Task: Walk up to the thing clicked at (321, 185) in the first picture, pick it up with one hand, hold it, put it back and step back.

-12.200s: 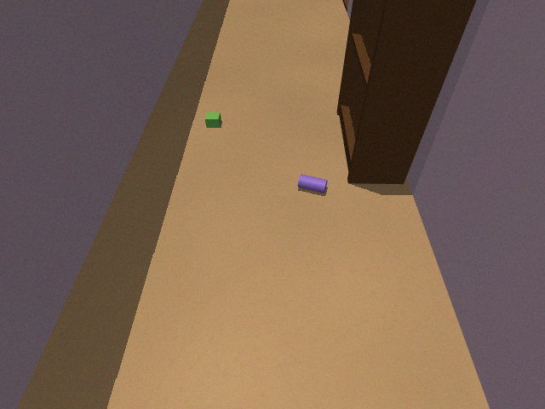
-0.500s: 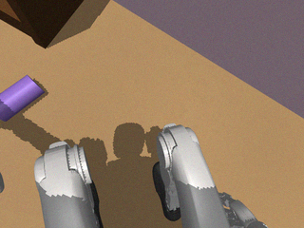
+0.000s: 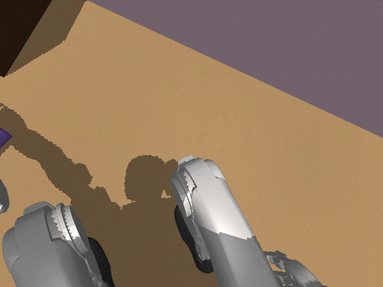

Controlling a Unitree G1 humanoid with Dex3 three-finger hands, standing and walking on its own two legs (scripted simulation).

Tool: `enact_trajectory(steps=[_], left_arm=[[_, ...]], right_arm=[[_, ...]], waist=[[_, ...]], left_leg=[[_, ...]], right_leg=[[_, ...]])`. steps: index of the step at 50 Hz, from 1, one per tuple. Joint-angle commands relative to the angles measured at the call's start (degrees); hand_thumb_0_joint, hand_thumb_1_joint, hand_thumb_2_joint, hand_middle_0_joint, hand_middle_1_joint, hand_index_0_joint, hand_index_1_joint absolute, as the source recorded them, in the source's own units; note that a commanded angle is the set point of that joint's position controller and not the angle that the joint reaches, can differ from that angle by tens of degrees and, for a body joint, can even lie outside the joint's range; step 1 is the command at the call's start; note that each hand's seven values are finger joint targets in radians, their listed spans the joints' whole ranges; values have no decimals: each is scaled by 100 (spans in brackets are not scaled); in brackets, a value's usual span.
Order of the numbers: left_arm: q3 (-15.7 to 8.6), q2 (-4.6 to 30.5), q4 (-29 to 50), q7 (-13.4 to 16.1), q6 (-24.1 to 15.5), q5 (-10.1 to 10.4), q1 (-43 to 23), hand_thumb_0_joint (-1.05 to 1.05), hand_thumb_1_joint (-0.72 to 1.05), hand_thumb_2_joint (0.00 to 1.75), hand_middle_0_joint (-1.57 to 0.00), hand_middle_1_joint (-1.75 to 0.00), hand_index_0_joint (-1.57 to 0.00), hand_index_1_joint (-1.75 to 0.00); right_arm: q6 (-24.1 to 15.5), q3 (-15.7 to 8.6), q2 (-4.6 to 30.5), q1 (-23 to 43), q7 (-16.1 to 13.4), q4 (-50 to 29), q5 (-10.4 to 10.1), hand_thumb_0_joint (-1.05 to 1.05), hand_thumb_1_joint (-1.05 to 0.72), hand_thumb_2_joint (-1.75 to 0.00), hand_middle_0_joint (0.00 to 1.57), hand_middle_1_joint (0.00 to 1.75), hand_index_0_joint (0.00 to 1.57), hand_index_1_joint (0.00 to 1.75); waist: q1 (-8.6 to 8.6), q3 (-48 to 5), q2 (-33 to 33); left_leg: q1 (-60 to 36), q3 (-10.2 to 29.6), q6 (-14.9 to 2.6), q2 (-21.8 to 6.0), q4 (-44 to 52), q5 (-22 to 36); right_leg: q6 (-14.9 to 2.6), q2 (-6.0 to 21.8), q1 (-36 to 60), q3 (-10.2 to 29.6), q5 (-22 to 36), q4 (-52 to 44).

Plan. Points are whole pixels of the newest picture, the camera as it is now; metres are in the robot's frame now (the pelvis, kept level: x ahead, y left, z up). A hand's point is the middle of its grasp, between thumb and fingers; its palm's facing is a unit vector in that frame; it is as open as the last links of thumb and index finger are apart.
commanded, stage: approach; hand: left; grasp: from above
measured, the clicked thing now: out of the picture +0.46 +0.36 -0.28
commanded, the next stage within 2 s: close in in 0.14 s
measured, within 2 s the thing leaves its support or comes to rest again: neither
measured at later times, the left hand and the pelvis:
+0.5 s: hand out of the picture +0.41 +0.39 -0.20, palm faces -0.34 -0.28 -0.90, open 14.4 cm; pelvis -0.01 +0.00 -0.01, yaw +0 degrees
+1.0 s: hand out of the picture +0.44 +0.37 -0.22, palm faces -0.30 -0.32 -0.90, open 14.5 cm; pelvis -0.01 +0.01 -0.01, yaw -2 degrees
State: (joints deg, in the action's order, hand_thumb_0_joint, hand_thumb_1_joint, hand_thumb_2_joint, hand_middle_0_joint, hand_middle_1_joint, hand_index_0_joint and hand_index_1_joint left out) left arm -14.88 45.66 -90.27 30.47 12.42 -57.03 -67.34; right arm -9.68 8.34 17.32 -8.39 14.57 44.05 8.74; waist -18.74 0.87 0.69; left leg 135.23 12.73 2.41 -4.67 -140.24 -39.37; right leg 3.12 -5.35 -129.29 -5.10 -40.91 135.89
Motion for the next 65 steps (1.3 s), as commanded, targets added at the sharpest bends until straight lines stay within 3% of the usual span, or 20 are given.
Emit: enact_trajectory(steps=[1, 5, 9, 13, 15, 18, 21, 26, 31, 36, 37, 40, 41, 42, 47, 48, 51, 55, 63, 65], left_arm=[[184, 1912, 300, -254, 344, 135, -975, 0, -61, 99, -8, -104, -8, -105], [32, 2189, -187, -535, 323, 207, -456, 0, -59, 97, -9, -105, -9, -105], [102, 2264, -23, -705, 4, 361, -714, 0, -56, 95, -9, -106, -10, -105], [187, 2207, 449, -724, -521, 388, -945, 0, -55, 94, -9, -104, -10, -102], [169, 2373, 700, -660, -772, 224, -1138, 0, -55, 93, -9, -103, -10, -102], [430, 2010, 1046, -505, -1090, 30, -1219, 0, -60, 99, -9, -99, -7, -100], [496, 1776, 929, -238, -1253, -47, -1147, 0, -61, 99, -8, -97, -6, -99], [261, 1735, 385, 402, -1106, -109, -1109, 0, -61, 103, -8, -94, -5, -97], [-164, 2172, -43, 781, -748, -147, -1129, 0, -61, 103, -8, -95, -5, -98], [-76, 2339, -246, 719, -576, -88, -1265, 0, -61, 103, -8, -95, -5, -98], [70, 2281, -257, 632, -564, -68, -1290, 0, -61, 102, -8, -95, -5, -98], [-60, 2532, -344, 569, -559, 69, -1108, 0, -61, 101, -8, -96, -5, -99], [-234, 2703, -431, 557, -555, 54, -966, 0, -61, 102, -9, -95, -5, -98], [-37, 2557, -438, 486, -561, 81, -995, 0, -61, 102, -9, -95, -5, -99], [-144, 2834, -548, 328, -620, 174, -927, 0, -61, 102, -9, -95, -5, -99], [7, 2731, -527, 290, -653, 217, -995, 0, -61, 103, -9, -95, -5, -99], [-133, 3058, -545, 303, -781, 196, -1057, 0, -61, 102, -9, -95, -5, -98], [166, 2914, -173, 309, -984, 143, -1337, 0, -60, 100, -9, -96, -6, -99], [-56, 3023, -458, 626, -965, 58, -971, 0, -60, 99, -9, -96, -6, -98], [14, 2996, -483, 661, -908, 75, -989, 0, -61, 101, -9, -95, -5, -98]], right_arm=[[-32, -343, 1434, -1043, -63, -51, -69, 0, -91, -90, 20, 30, 20, 30], [32, -275, 1519, -1273, -107, 0, -101, 0, -91, -90, 20, 30, 20, 30], [-21, -157, 1520, -1187, -145, -177, -88, 0, -91, -90, 20, 30, 20, 30], [-149, -127, 1437, -1129, -207, -202, -35, 0, -90, -90, 20, 30, 20, 30], [-190, -157, 1469, -1113, -242, -141, -18, 0, -91, -90, 20, 30, 20, 30], [-250, -231, 1536, -1111, -280, -22, 31, 0, -91, -91, 20, 30, 20, 30], [-294, -249, 1589, -1095, -307, 76, 49, 0, -90, -90, 20, 30, 20, 30], [-388, -207, 1651, -1186, -223, 155, 155, 0, -90, -91, 20, 30, 20, 30], [-422, -88, 1700, -975, -54, 34, 261, 0, -91, -91, 20, 30, 20, 30], [-499, 32, 1724, -730, 26, -153, 250, 0, -90, -91, 20, 30, 20, 30], [-516, 59, 1700, -728, 45, -185, 239, 0, -90, -91, 20, 30, 20, 30], [-594, 104, 1742, -794, 56, -144, 229, 0, -90, -91, 20, 30, 20, 30], [-596, 109, 1823, -992, 58, -79, 239, 0, -91, -91, 20, 30, 20, 30], [-624, 169, 1769, -889, 66, -151, 242, 0, -91, -91, 20, 30, 20, 30], [-698, 255, 1878, -1047, 24, -169, 247, 0, -91, -91, 20, 30, 20, 30], [-731, 285, 1883, -966, 11, -215, 246, 0, -91, -91, 20, 30, 20, 30], [-769, 362, 1951, -1097, -15, -141, 271, 0, -90, -90, 20, 30, 20, 30], [-846, 427, 1934, -1066, -25, -210, 321, 0, -90, -91, 20, 30, 20, 30], [-851, 458, 2037, -931, 33, -199, 362, 0, -91, -91, 20, 30, 20, 30], [-863, 459, 2019, -880, 51, -227, 352, 0, -91, -91, 20, 30, 20, 30]], waist=[[297, -3808, -1448], [322, -3695, -928], [182, -3347, -746], [196, -3316, -1316], [187, -3296, -1706], [28, -3385, -2215], [13, -3268, -2401], [-27, -3302, -2318], [70, -3410, -2562], [-70, -3318, -2493], [-127, -3216, -2391], [-90, -3262, -2196], [-146, -3227, -2069], [-129, -3170, -2057], [-231, -3067, -1792], [-257, -2986, -1787], [-293, -2897, -1836], [-352, -2953, -2136], [-287, -2865, -2368], [-298, -2712, -2405]], left_leg=[[-2232, -862, -508, 127, 1137, 1237], [-2021, -801, -540, 127, 1182, 1207], [-1790, -754, -555, 125, 1117, 921], [-2249, -714, -434, 122, 1172, 654], [-2554, -723, -357, 102, 1160, 489], [-3058, -674, -254, 74, 1158, 482], [-3242, -630, -197, 52, 1233, 574], [-3364, -624, -199, 3, 1140, 1169], [-3511, -582, -170, -48, 1176, 1572], [-3356, -555, -238, -45, 1100, 1395], [-3289, -552, -282, -50, 1005, 1337], [-3080, -545, -331, -50, 954, 1247], [-3069, -536, -352, -31, 936, 1330], [-2951, -539, -363, -37, 916, 1255], [-2721, -506, -392, -47, 846, 1194], [-2663, -503, -391, -55, 858, 1102], [-2642, -454, -376, -81, 846, 1046], [-2944, -431, -315, -100, 887, 1128], [-3101, -365, -233, -141, 972, 1303], [-3109, -374, -238, -147, 983, 1262]], right_leg=[[-301, -104, 2553, -413, 1712, -1582], [-269, -142, 2806, -460, 1620, -1586], [-253, -150, 2668, -417, 1250, -1651], [-364, -137, 2482, -508, 904, -1567], [-431, -128, 2251, -550, 743, -1492], [-485, -106, 1949, -698, 827, -1348], [-489, -62, 1686, -873, 992, -1257], [-450, -42, 1692, -927, 1600, -1208], [-458, -61, 1786, -938, 1895, -1091], [-444, -76, 1927, -911, 1735, -1127], [-433, -83, 1883, -884, 1721, -1144], [-400, -119, 2151, -841, 1684, -1270], [-378, -98, 2264, -855, 1746, -1268], [-379, -122, 2211, -831, 1692, -1272], [-344, -159, 2444, -859, 1676, -1300], [-343, -175, 2423, -854, 1605, -1330], [-342, -180, 2452, -919, 1535, -1317], [-365, -198, 2558, -957, 1621, -1315], [-386, -203, 2503, -1100, 1745, -1276], [-390, -202, 2410, -1080, 1715, -1296]])
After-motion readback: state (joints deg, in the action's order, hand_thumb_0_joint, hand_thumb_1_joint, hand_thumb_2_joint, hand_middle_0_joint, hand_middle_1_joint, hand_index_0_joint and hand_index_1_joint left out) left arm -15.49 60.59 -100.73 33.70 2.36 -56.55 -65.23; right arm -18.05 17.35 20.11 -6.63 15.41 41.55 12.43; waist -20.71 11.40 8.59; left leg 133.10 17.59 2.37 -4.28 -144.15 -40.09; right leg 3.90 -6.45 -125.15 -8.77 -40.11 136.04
